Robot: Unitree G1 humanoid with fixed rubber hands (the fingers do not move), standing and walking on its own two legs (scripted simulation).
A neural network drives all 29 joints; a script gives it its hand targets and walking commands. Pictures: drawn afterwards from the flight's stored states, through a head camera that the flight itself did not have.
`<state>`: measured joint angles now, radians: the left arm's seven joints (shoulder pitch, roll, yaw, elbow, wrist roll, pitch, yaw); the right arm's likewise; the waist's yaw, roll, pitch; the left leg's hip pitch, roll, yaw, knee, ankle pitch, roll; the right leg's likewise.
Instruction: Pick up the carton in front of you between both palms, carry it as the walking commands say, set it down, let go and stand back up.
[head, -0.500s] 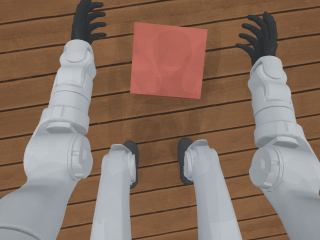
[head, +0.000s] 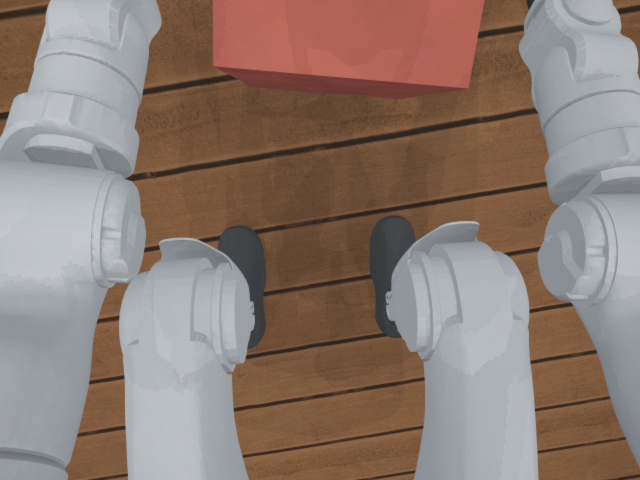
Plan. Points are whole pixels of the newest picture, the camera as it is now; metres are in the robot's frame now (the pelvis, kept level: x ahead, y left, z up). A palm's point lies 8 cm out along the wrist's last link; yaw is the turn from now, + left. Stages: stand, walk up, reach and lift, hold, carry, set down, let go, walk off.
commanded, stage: reach and lift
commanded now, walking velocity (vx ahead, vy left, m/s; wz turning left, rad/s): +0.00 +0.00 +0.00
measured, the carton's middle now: out of the picture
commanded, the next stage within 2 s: none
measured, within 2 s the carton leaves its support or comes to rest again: leaves its support in 0.90 s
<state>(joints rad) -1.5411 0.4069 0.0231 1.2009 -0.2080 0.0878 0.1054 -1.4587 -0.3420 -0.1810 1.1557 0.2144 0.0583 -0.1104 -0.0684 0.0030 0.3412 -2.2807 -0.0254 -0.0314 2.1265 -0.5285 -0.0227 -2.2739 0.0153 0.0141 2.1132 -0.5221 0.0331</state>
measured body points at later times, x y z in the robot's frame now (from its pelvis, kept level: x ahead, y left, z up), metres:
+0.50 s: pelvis +0.01 +0.00 -0.01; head +0.38 -0.01 +0.23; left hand +0.58 +0.13 -0.20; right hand +0.56 -0.20 -0.19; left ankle +0.12 +0.12 -0.35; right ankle +0.12 -0.13 -0.35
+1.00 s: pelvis +0.01 +0.00 -0.02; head +0.36 +0.00 +0.26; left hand +0.58 +0.12 -0.16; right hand +0.56 -0.18 -0.15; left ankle +0.12 +0.12 -0.35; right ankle +0.12 -0.13 -0.35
